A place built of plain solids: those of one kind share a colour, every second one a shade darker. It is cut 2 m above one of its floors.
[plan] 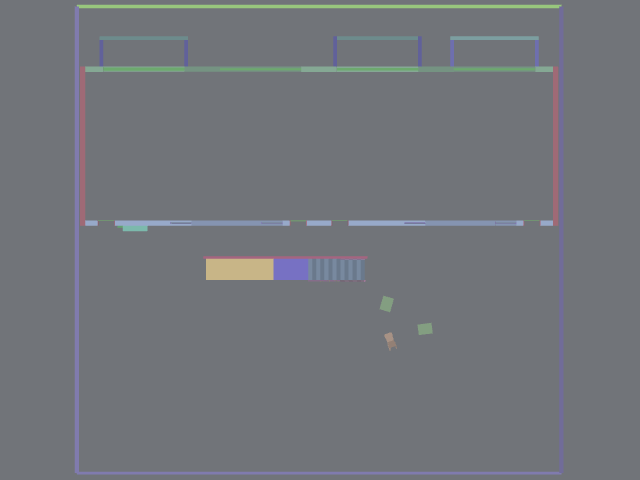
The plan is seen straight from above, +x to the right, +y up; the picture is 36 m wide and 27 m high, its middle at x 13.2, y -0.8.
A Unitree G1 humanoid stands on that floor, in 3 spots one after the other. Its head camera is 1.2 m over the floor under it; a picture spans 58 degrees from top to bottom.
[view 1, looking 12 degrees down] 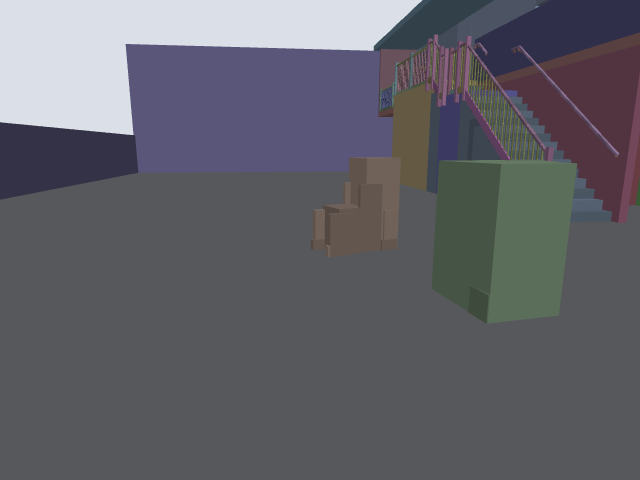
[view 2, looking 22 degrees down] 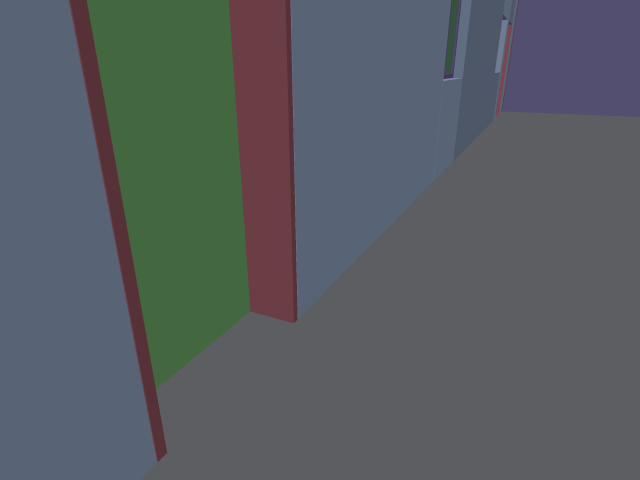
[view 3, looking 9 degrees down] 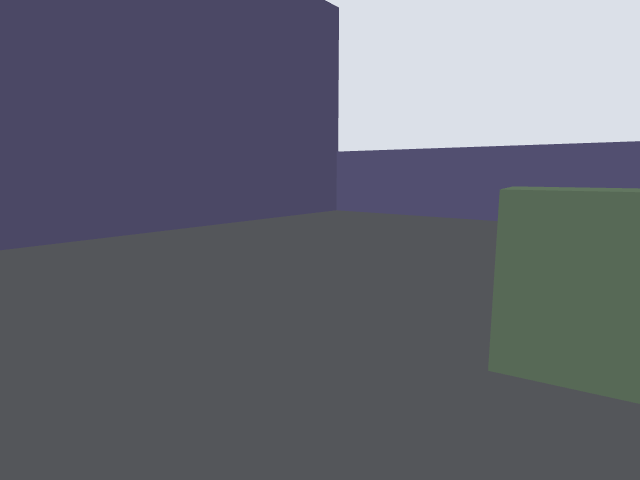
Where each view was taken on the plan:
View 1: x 22.22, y -7.56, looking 173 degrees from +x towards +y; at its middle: foot_pram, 5.20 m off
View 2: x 13.15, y -0.93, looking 26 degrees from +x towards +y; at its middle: face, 2.29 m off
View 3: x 18.75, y -2.87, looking -52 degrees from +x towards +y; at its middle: ground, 7.67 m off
